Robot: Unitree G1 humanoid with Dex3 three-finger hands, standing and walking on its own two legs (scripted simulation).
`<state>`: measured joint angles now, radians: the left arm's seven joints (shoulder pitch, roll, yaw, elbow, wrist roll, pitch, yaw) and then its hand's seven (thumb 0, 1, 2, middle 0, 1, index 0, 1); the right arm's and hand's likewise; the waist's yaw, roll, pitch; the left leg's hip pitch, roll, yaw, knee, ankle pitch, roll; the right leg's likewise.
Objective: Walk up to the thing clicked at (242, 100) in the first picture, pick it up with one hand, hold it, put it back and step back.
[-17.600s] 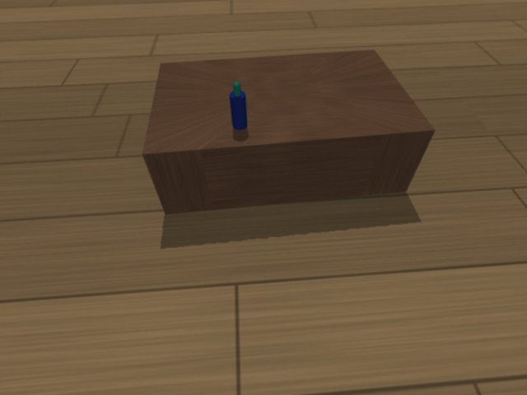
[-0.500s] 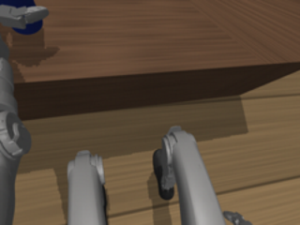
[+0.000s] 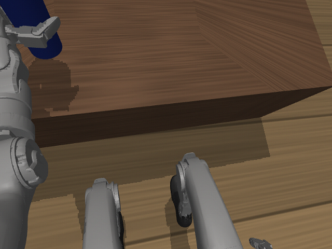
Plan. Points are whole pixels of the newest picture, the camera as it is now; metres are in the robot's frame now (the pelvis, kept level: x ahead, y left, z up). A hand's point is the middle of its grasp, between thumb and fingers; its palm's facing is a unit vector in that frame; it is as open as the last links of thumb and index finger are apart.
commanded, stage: settle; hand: left
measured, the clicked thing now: (23, 4) +0.60 +0.17 +0.04
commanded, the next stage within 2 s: lift in 0.32 s
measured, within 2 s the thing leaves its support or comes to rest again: neither
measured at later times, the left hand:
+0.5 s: hand (37, 11) +0.59 +0.15 +0.04, palm faces +0.14 -0.99 -0.05, open 9.4 cm
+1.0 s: hand (17, 12) +0.52 +0.15 +0.11, palm faces +0.15 -0.99 -0.05, open 9.4 cm
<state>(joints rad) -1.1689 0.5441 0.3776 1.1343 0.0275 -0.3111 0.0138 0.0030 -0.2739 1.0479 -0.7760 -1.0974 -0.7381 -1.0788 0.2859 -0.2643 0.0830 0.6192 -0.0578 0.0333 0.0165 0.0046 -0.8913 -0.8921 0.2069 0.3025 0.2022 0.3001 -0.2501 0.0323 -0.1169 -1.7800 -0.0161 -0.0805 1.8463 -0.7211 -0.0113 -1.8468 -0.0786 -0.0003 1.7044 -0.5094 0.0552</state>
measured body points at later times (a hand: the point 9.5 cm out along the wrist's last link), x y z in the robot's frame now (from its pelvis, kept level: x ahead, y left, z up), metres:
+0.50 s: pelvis +0.01 -0.01 +0.04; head +0.24 +0.02 +0.43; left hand +0.57 +0.20 +0.05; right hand +0.02 -0.27 -0.08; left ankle +0.04 +0.12 -0.48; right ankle +0.11 -0.16 -0.48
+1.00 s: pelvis +0.02 -0.01 +0.10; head +0.19 +0.01 +0.52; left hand +0.51 +0.20 +0.12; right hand +0.06 -0.28 -0.02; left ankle +0.04 +0.12 -0.48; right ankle +0.11 -0.16 -0.48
